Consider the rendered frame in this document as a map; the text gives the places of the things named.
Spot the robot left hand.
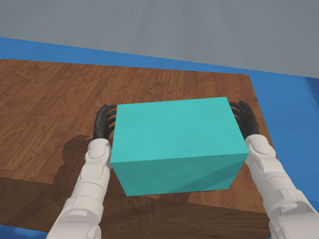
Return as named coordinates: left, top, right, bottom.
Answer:
left=93, top=104, right=117, bottom=141

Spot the pedestal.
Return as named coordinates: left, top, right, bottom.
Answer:
left=0, top=59, right=278, bottom=239

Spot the robot left forearm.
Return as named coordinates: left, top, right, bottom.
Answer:
left=46, top=138, right=112, bottom=239

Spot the robot right forearm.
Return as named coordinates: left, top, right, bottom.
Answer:
left=245, top=134, right=319, bottom=220

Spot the robot right hand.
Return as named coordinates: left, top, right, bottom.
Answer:
left=229, top=101, right=260, bottom=140

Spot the robot left upper arm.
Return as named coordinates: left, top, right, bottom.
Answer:
left=47, top=222, right=101, bottom=239

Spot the carton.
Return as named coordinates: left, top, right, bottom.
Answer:
left=110, top=97, right=250, bottom=196

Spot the robot right upper arm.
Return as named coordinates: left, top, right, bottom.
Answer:
left=269, top=212, right=319, bottom=239

